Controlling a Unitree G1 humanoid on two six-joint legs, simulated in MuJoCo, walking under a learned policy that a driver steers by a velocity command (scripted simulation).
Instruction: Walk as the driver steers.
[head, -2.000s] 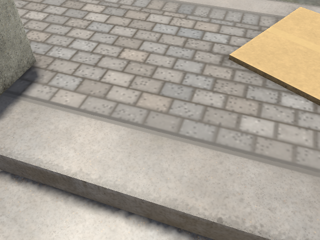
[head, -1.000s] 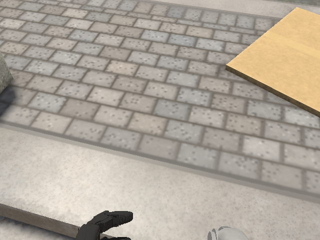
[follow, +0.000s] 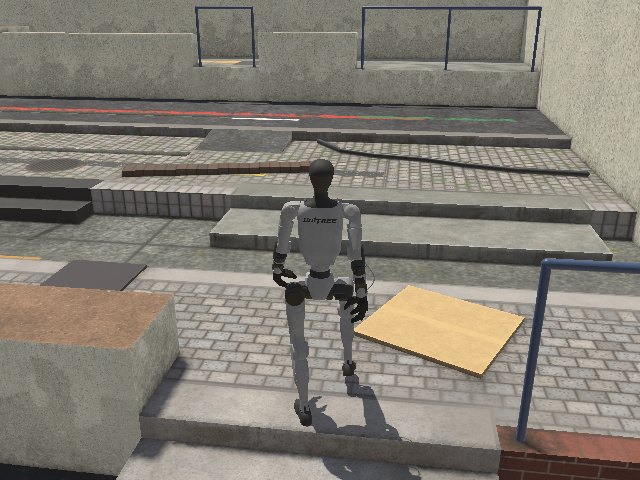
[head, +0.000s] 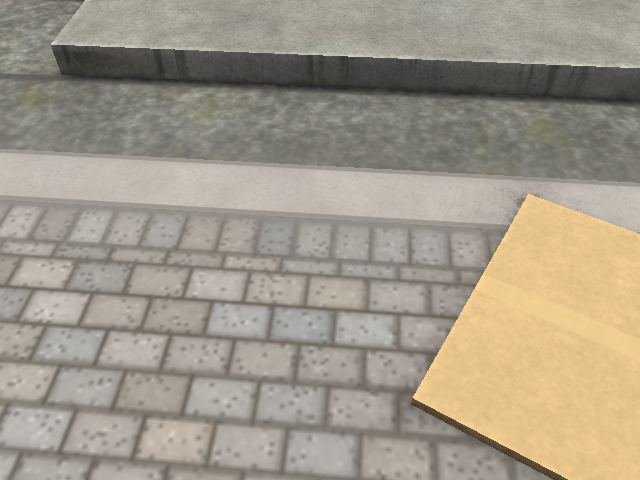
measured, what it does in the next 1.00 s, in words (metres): walks ahead: right foot, then left foot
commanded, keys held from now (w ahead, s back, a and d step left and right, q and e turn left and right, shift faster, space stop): w+e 0.46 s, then w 0.04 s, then w+q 0.50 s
